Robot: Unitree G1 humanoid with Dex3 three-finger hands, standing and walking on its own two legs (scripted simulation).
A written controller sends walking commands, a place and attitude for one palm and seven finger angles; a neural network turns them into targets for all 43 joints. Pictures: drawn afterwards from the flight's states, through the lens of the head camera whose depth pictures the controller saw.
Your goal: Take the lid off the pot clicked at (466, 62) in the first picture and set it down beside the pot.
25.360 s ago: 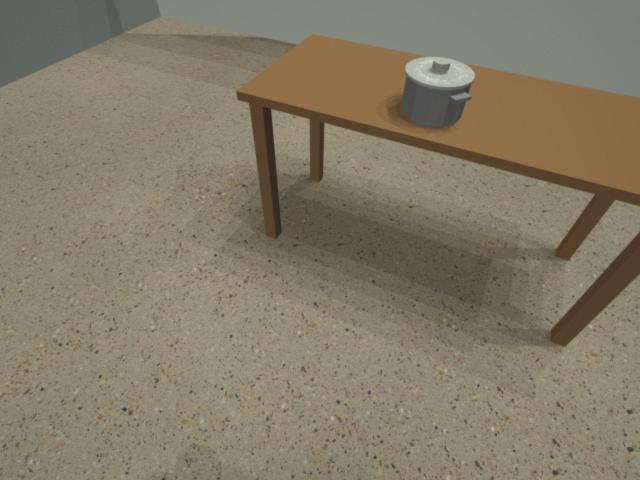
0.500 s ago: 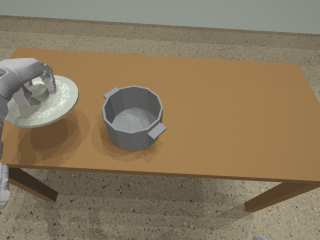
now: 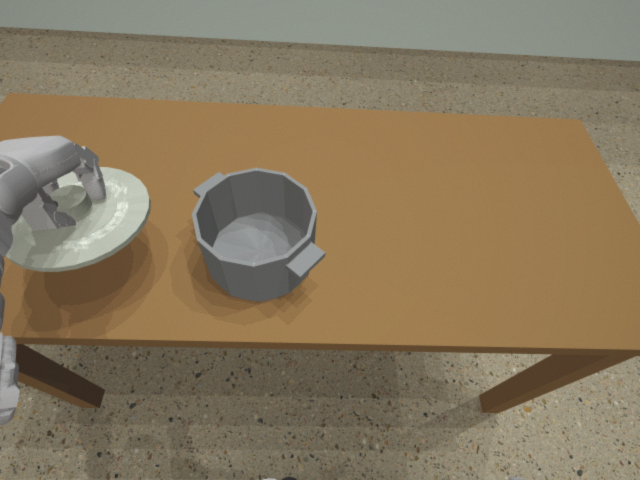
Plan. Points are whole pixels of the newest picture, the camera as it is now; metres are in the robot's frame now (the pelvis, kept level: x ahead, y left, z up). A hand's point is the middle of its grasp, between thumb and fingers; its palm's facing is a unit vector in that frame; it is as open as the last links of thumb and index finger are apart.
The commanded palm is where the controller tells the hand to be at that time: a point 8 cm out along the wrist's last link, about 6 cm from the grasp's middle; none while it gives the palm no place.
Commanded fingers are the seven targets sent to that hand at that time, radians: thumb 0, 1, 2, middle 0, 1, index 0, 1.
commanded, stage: lower the lid onto the table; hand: left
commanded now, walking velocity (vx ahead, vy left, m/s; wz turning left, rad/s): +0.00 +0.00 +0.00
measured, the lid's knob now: (70, 202) +0.45 +0.33 +0.05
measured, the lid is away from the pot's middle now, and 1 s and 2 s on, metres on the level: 0.24 0.25 0.25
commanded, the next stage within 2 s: open the fingers wide in 1.60 s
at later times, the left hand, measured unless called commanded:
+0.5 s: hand (62, 223) +0.41 +0.33 +0.05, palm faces -0.46 -0.08 -0.89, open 7.4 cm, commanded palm +0.45 +0.33 +0.12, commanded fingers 0.00 0.69 0.95 -0.88 -1.00 -0.88 -0.98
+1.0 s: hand (70, 236) +0.42 +0.34 +0.02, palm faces -0.49 -0.09 -0.87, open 7.4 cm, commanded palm +0.47 +0.33 +0.08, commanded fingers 0.00 0.69 0.95 -0.88 -1.00 -0.88 -0.98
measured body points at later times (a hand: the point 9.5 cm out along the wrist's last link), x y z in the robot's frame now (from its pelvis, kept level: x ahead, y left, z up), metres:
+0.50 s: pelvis +0.00 +0.01 -0.01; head +0.07 +0.03 +0.44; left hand +0.43 +0.33 +0.10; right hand +0.06 -0.28 -0.12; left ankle +0.03 +0.05 -0.73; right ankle -0.02 -0.17 -0.73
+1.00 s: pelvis -0.01 +0.02 -0.01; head +0.08 +0.05 +0.43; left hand +0.44 +0.34 +0.06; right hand +0.02 -0.27 -0.12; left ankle +0.03 +0.05 -0.73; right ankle -0.02 -0.16 -0.73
